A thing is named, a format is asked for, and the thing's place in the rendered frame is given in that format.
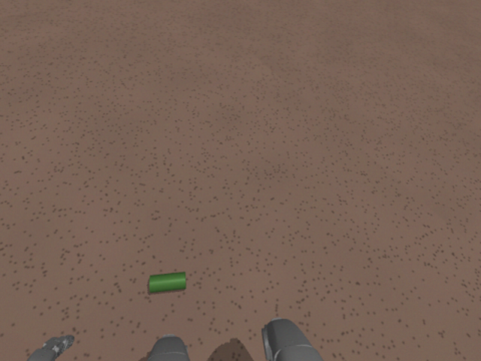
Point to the left robot hand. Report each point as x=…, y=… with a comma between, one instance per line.
x=52, y=348

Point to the can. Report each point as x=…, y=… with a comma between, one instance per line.
x=166, y=282

